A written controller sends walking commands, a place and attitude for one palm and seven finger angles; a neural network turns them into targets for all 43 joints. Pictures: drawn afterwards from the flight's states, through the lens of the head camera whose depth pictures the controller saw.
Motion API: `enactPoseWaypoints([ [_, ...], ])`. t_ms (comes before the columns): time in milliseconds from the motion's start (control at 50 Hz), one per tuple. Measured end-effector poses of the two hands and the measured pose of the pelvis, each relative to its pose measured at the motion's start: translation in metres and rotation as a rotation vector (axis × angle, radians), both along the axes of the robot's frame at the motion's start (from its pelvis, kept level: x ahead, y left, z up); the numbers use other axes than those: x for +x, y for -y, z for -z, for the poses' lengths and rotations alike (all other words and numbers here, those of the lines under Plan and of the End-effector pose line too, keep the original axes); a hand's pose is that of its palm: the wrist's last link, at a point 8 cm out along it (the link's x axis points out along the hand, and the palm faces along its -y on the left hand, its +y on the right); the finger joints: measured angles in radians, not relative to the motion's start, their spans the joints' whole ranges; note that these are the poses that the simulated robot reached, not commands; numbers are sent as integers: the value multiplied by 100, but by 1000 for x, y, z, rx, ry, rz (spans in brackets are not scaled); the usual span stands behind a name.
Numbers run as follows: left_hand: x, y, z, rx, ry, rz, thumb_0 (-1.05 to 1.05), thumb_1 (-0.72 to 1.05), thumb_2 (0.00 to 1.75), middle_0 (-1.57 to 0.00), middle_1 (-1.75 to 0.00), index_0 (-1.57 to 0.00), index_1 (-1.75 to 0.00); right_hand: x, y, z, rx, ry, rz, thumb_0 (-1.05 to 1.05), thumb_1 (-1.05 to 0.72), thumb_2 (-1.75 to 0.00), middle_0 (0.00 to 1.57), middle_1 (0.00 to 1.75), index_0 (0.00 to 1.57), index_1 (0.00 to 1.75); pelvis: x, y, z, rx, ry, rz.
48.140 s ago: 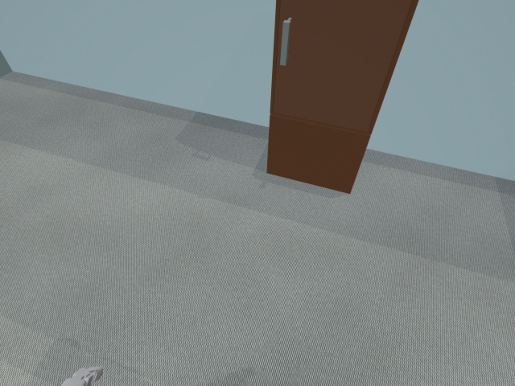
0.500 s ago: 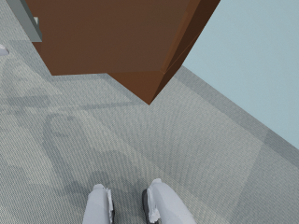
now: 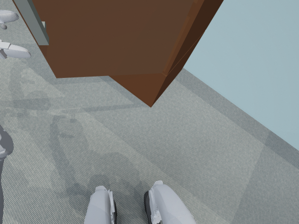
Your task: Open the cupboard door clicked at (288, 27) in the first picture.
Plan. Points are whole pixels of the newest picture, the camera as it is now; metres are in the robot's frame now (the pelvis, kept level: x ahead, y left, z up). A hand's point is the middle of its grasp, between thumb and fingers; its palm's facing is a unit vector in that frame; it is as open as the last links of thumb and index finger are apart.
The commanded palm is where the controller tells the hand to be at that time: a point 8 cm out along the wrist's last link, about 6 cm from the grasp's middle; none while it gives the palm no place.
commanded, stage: slide the fingers in behind the handle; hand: left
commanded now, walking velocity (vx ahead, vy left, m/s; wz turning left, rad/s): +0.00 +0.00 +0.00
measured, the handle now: (31, 8) +0.61 +0.21 +0.09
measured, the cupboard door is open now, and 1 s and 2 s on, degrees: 46 46 46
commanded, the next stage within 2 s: close the thumb around the handle in 1.30 s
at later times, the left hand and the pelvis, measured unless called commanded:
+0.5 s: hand (24, 26) +0.56 +0.22 +0.08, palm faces +0.06 -1.00 +0.00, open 14.0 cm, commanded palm +0.55 +0.24 +0.08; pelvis +0.01 -0.01 +0.00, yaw +0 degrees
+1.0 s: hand (40, 28) +0.56 +0.19 +0.08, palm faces +0.06 -1.00 +0.01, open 14.0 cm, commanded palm +0.54 +0.22 +0.08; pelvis +0.01 -0.02 +0.00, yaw +0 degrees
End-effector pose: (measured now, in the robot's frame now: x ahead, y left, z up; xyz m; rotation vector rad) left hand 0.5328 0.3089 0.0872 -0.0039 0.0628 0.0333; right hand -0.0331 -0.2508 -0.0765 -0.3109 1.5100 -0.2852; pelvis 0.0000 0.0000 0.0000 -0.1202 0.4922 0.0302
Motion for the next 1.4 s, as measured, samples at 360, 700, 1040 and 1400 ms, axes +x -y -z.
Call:
enactPoseWaypoints([
  [360, 5, 31, 3, -8, -11, -2, -1, -50, 30, -30, -120, -29, -120, 3, 4, -1, 22, -5, 7, 0, -90, -90, 20, 30, 20, 30, 6, 4, -4, 10, 9, -4],
  [700, 5, 49, 5, 1, 6, -7, -1, -50, 30, -30, -120, -30, -120, 11, 17, 4, 27, 17, 3, 0, -90, -90, 20, 30, 20, 30, 7, 14, -2, 22, 9, 0],
  [1040, 2, 64, 3, 6, 9, -34, -1, -50, 30, -30, -120, -30, -120, 10, 17, 7, 44, 52, 13, 0, -90, -90, 20, 30, 20, 30, 5, 17, -3, 32, 22, 10],
  [1400, 2, 74, -2, 14, 26, -34, -1, -50, 30, -29, -120, -29, -120, 3, 18, 7, 40, 33, 0, 0, -90, -90, 20, 30, 20, 30, 2, 15, -2, 33, 22, -1],
])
